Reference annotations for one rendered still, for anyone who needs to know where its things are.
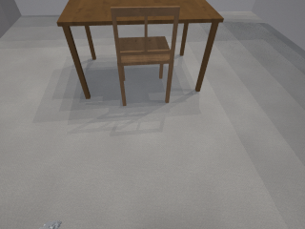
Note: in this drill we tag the table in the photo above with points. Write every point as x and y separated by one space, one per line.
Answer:
98 13

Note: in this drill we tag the chair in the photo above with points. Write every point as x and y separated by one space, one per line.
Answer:
147 50

